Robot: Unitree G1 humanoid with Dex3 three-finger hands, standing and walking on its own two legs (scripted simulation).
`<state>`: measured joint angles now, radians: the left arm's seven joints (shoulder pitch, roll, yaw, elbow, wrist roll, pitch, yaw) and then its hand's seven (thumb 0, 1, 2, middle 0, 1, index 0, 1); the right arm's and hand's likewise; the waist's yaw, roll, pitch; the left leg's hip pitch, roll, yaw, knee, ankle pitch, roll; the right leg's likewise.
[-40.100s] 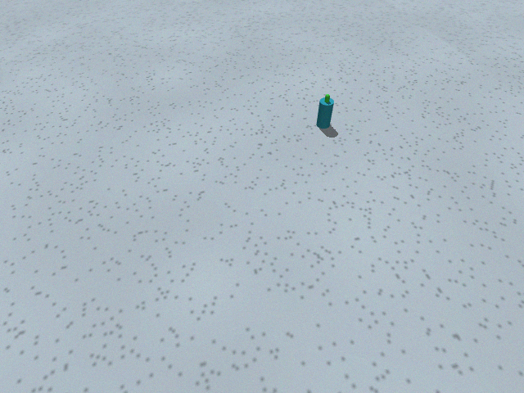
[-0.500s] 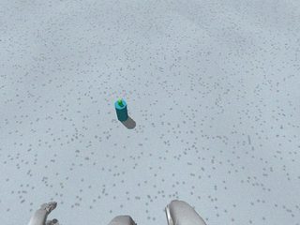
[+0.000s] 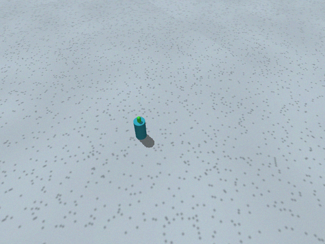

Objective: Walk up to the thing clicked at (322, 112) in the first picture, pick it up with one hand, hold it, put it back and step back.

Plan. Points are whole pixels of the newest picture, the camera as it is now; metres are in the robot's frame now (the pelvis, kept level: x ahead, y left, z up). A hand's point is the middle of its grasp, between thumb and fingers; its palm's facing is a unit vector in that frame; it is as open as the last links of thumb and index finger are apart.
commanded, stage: step back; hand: left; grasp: from the side
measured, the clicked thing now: (140, 126) +0.95 +0.23 -0.66
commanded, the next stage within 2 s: stand in 0.58 s
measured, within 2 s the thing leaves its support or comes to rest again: neither
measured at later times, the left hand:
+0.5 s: hand (86, 237) +0.16 +0.24 -0.14, palm faces +0.00 -0.94 -0.34, open 7.4 cm
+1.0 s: hand out of the picture +0.13 +0.23 -0.14, palm faces -0.01 -0.94 -0.34, open 7.4 cm
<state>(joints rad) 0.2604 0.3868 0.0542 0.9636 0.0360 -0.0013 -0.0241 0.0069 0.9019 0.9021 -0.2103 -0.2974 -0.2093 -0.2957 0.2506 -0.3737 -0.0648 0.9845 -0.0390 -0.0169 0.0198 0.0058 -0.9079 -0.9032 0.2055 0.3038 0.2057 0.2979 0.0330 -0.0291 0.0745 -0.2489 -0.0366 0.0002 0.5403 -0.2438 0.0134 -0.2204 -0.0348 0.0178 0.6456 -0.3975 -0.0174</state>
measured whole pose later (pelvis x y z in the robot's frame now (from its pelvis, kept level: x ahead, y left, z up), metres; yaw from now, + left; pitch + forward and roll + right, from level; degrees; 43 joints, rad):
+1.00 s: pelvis +0.05 -0.02 +0.02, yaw +0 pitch -3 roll +0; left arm 0.06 0.35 0.00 1.16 0.01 -0.01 -0.01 0.01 0.91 0.90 -0.21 -0.30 -0.21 -0.30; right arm 0.06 -0.35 0.00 1.12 0.00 -0.02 0.01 0.00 -0.91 -0.90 0.21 0.30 0.21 0.30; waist 0.01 0.00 0.07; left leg -0.07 0.01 -0.03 0.32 -0.20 -0.02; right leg -0.13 -0.02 -0.02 0.34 -0.17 0.01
